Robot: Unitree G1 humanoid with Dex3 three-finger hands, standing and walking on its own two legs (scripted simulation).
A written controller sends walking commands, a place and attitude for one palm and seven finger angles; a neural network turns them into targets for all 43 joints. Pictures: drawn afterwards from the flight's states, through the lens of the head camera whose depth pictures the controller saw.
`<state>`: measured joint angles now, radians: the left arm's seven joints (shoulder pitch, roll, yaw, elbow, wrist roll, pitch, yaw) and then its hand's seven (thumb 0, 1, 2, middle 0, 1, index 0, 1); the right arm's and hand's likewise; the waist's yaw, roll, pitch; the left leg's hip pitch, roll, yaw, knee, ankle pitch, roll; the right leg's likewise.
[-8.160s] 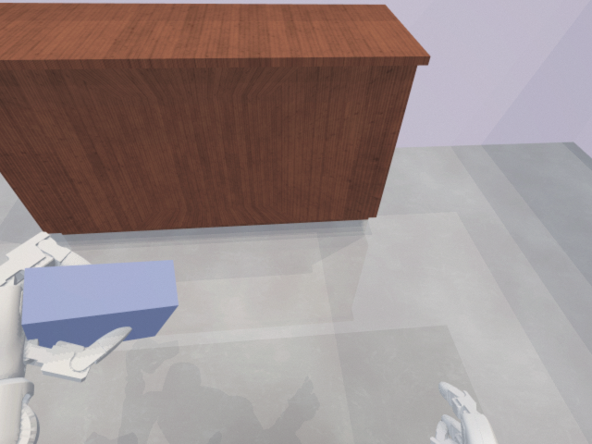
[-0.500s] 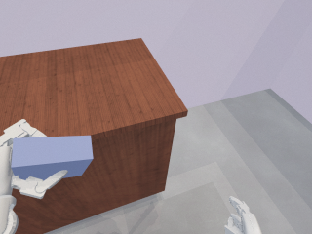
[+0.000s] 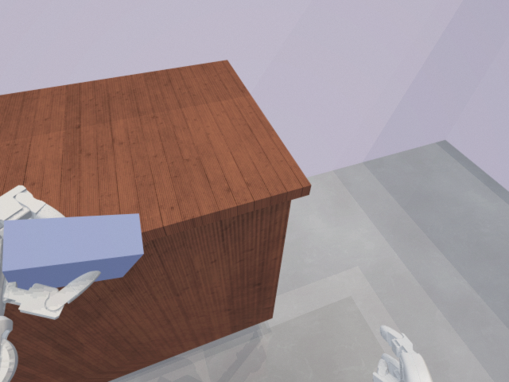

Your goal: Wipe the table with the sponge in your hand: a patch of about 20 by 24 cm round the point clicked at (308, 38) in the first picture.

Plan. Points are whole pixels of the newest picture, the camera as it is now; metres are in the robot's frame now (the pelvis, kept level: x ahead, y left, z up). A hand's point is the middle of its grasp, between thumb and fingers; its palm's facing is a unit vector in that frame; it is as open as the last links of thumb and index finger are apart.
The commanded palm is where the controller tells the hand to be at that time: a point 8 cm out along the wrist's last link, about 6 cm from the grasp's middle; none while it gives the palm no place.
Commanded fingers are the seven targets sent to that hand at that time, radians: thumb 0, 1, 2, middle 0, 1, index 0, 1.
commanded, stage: shuffle to correct the standing spot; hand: left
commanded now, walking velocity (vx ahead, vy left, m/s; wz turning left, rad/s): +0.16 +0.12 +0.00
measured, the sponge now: (94, 252) +0.24 +0.21 +0.15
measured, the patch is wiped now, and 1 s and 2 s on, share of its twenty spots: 0.00 0.00 0.00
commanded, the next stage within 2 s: come to a stop and stand still in 0.46 s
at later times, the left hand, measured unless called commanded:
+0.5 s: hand (60, 204) +0.28 +0.25 +0.19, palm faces +0.36 -0.78 -0.50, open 9.2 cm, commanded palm +0.22 +0.30 +0.19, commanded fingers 0.00 0.10 1.30 -1.20 -1.60 -1.20 -1.60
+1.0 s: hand (34, 176) +0.33 +0.31 +0.18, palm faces +0.45 -0.81 -0.37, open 9.2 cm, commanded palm +0.27 +0.34 +0.19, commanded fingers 0.00 0.10 1.30 -1.20 -1.60 -1.20 -1.60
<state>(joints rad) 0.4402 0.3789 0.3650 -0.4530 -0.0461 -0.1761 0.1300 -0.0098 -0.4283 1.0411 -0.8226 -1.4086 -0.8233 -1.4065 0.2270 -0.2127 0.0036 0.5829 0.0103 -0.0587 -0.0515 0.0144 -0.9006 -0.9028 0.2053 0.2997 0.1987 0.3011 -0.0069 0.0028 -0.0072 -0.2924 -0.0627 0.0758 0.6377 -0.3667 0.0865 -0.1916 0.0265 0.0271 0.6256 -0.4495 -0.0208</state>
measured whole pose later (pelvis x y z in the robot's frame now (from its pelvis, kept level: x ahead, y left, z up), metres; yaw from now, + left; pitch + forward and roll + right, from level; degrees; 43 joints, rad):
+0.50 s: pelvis +0.07 +0.01 +0.00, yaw +1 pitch -1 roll -1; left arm 0.50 0.43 0.41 -0.51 -0.05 -0.22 0.11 -0.01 -0.43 1.04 -0.82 -1.41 -0.82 -1.41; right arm 0.29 -0.20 0.00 0.59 0.01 -0.08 -0.04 0.01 -0.90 -0.90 0.21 0.30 0.20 0.30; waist -0.02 0.04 0.06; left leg -0.13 -0.07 0.06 0.61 -0.45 0.09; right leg -0.42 -0.04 -0.17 0.67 -0.18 -0.03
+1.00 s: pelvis +0.12 +0.06 +0.01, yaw +1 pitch -2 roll +0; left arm 0.44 0.34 0.37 -0.47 -0.04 -0.17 0.14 -0.01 -0.43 1.04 -0.82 -1.41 -0.82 -1.41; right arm 0.23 -0.18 0.03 0.63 0.01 -0.11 -0.05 0.01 -0.90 -0.90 0.21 0.30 0.20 0.30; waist 0.02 0.01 0.03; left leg -0.28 0.03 -0.02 0.59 -0.29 -0.03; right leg -0.27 -0.02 -0.01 0.57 -0.28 0.02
